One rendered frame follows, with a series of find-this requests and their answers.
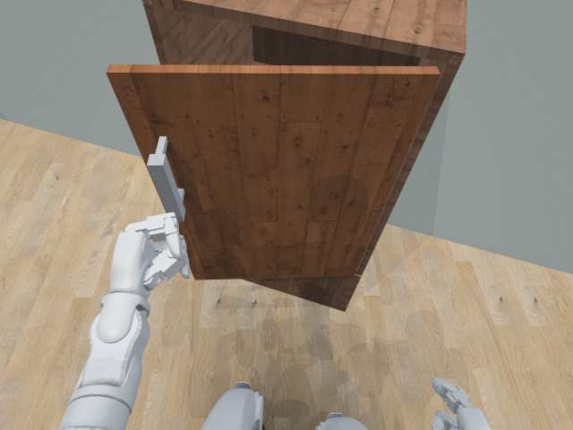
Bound robot left thigh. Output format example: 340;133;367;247
201;388;263;430

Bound right robot hand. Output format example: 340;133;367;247
432;377;492;430

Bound left robot hand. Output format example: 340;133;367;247
110;212;190;300

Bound handle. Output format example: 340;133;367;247
147;136;185;221

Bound robot left shin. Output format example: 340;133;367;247
234;382;252;390

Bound cupboard door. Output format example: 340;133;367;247
106;64;440;280

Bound robot left forearm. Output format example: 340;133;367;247
58;291;150;430

